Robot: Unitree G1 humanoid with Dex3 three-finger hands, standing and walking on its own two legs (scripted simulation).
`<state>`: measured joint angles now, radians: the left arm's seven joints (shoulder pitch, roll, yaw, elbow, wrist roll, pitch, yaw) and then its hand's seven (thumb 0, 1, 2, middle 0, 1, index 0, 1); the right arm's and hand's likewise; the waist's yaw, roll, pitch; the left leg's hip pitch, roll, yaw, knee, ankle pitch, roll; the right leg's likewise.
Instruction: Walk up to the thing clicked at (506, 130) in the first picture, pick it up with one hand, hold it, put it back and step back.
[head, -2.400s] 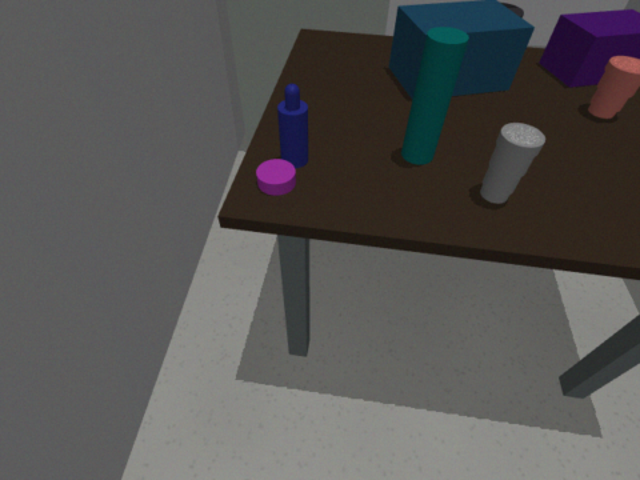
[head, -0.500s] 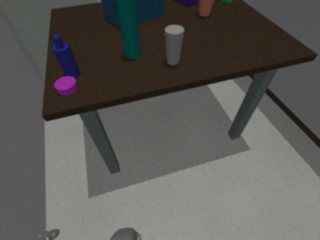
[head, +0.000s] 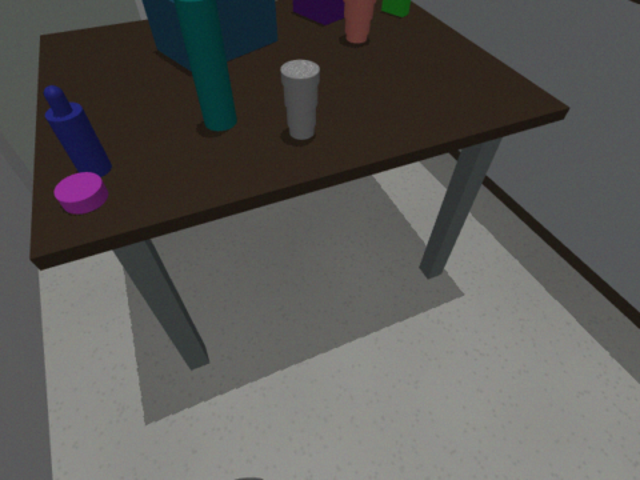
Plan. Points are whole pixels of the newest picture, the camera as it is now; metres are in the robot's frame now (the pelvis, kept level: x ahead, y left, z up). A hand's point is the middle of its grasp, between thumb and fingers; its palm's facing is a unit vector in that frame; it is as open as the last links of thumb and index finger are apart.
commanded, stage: walk up
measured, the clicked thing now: (301, 102) +0.78 +0.06 +0.04
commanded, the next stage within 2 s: stand in 1.18 s
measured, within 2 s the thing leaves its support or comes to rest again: neither
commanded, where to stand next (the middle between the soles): +0.09 +0.02 m, yaw -1 degrees
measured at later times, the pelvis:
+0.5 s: pelvis +0.02 +0.01 +0.02, yaw -2 degrees
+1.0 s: pelvis +0.02 +0.02 +0.03, yaw -3 degrees
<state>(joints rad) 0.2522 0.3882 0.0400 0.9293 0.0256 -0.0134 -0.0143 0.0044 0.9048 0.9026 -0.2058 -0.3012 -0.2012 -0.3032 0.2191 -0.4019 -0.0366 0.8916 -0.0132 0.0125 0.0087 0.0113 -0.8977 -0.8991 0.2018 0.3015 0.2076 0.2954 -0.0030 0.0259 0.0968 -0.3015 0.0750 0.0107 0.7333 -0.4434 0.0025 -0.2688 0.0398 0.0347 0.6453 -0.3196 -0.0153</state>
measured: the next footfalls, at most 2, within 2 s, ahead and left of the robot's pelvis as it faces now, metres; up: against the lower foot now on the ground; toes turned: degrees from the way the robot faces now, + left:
none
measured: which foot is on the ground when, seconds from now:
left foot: down 0.00-1.00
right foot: down 0.00-1.00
